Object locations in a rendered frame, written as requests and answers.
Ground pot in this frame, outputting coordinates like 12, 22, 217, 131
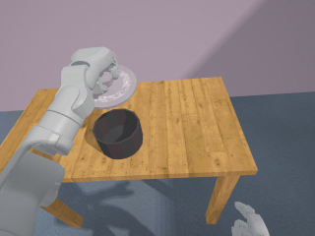
93, 108, 143, 159

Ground left robot forearm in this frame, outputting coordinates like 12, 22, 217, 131
0, 58, 99, 191

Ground left robot hand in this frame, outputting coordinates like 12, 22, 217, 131
70, 46, 120, 94

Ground table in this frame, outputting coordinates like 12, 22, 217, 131
0, 77, 258, 228

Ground left robot upper arm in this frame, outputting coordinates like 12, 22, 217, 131
0, 151, 65, 236

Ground knob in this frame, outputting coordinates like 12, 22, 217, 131
99, 71, 114, 87

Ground right robot hand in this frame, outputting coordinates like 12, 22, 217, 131
231, 202, 270, 236

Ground lid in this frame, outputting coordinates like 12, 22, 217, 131
93, 65, 137, 110

